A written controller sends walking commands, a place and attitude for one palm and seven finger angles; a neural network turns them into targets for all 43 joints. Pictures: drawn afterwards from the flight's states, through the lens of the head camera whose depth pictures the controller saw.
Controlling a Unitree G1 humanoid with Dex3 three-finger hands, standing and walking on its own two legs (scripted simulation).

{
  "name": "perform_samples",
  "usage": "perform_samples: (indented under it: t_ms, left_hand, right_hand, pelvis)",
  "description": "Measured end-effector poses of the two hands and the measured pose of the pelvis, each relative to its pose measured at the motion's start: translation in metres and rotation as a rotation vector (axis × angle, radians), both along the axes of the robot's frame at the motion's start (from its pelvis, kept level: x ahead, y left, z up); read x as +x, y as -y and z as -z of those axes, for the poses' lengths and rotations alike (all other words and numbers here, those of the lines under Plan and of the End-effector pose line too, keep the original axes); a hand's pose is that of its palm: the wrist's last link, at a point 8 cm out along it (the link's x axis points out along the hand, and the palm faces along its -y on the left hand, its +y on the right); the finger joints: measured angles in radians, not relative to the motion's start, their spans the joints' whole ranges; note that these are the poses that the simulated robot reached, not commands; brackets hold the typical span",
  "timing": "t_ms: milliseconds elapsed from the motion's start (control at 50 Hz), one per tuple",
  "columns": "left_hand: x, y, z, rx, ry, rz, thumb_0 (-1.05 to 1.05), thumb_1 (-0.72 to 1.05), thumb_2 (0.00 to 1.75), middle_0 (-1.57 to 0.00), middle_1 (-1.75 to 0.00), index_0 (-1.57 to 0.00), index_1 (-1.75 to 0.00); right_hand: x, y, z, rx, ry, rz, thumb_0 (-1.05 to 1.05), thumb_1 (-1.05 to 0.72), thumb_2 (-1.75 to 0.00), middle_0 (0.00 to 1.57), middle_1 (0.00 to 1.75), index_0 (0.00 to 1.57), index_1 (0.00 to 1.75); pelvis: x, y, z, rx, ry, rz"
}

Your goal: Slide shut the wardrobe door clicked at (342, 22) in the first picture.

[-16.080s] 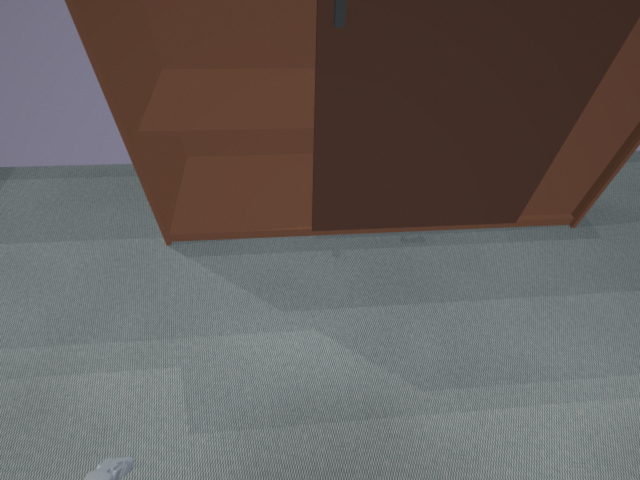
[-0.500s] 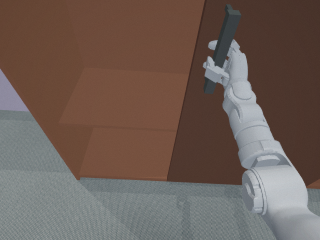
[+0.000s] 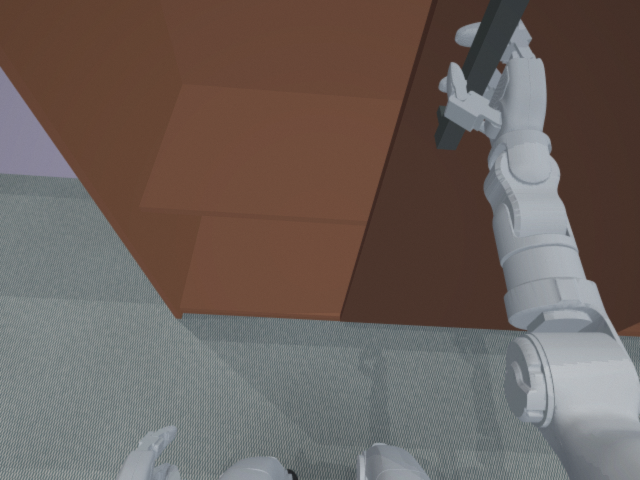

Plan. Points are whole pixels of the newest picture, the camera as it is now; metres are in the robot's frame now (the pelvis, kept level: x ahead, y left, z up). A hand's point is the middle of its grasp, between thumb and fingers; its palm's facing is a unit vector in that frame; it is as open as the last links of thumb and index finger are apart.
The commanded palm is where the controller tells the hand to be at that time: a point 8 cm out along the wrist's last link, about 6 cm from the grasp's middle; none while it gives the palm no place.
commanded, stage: step sideways, sliding the door along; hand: right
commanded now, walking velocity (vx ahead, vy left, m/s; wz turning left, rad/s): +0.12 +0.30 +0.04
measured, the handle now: (474, 56) +0.53 -0.12 +0.22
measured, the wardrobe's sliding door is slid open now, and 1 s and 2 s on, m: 0.51 0.31 0.00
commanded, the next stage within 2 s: none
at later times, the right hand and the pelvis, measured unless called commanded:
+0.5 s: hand (404, 92) +0.49 -0.04 +0.19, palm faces +0.25 +0.96 -0.11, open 6.4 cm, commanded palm +0.46 -0.02 +0.20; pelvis +0.05 +0.16 -0.02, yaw -3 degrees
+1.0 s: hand (268, 81) +0.49 +0.11 +0.19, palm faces +0.29 +0.95 -0.08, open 6.6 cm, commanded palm +0.46 +0.13 +0.20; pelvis +0.10 +0.30 +0.01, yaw -8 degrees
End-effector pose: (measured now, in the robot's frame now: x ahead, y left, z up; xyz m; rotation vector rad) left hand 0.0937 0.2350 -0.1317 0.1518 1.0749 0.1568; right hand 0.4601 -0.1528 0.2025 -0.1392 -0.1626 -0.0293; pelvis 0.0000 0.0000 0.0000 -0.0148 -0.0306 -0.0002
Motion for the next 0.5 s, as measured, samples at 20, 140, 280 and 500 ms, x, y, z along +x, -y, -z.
perform_samples:
  t_ms: [20,140,280,500]
  left_hand:
    - [0.006,-0.006,-0.003,0.010,0.006,0.013,0.01,0.91,0.90,-0.20,-0.30,-0.20,-0.30]
    - [0.045,-0.035,-0.021,0.066,0.072,0.060,0.01,0.91,0.90,-0.20,-0.30,-0.20,-0.30]
    - [0.083,-0.054,-0.020,0.031,0.151,0.081,0.01,0.91,0.90,-0.20,-0.30,-0.20,-0.30]
    - [0.118,-0.098,0.013,-0.106,0.084,0.223,0.01,0.90,0.90,-0.20,-0.30,-0.20,-0.30]
  right_hand:
    - [0.000,-0.002,0.000,0.004,0.004,0.005,-0.08,-0.65,-0.84,0.45,1.40,0.26,1.40]
    - [0.001,-0.013,0.003,0.028,0.046,0.028,-0.07,-0.66,-0.85,0.46,1.40,0.27,1.40]
    - [0.002,-0.027,0.008,0.072,0.101,0.039,-0.05,-0.70,-0.86,0.46,1.40,0.23,1.40]
    - [-0.002,-0.062,0.009,0.005,0.139,0.197,-0.07,-0.70,-0.85,0.46,1.40,0.19,1.40]
  pelvis:
    - [0.000,-0.004,-0.002,-0.007,0.000,0.003]
    - [0.005,-0.024,-0.006,-0.026,-0.020,0.014]
    - [0.007,-0.052,0.004,-0.011,0.007,0.011]
    - [0.045,-0.158,0.022,0.060,0.063,0.046]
